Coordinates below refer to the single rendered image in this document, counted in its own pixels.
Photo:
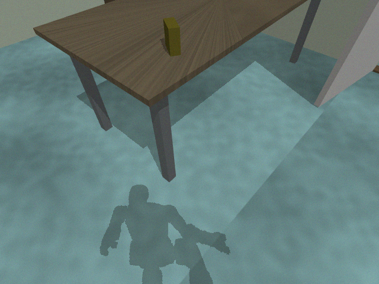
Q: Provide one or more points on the carton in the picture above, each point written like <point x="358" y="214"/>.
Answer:
<point x="172" y="36"/>

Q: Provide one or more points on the table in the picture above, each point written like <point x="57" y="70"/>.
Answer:
<point x="124" y="42"/>

